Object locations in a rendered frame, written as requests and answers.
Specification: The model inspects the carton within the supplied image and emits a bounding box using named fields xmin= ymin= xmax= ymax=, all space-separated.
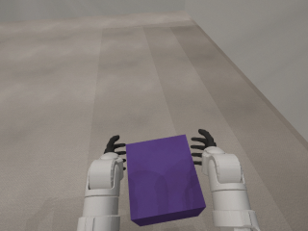
xmin=125 ymin=134 xmax=206 ymax=226

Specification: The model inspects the robot right forearm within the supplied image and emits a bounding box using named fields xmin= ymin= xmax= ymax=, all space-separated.
xmin=201 ymin=146 xmax=261 ymax=231

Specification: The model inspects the left robot hand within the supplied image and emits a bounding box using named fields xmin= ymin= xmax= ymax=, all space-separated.
xmin=104 ymin=135 xmax=126 ymax=170

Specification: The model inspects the robot left forearm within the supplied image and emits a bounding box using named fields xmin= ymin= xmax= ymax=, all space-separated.
xmin=76 ymin=152 xmax=124 ymax=231

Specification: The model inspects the right robot hand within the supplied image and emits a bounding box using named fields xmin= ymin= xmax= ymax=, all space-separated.
xmin=191 ymin=129 xmax=217 ymax=166

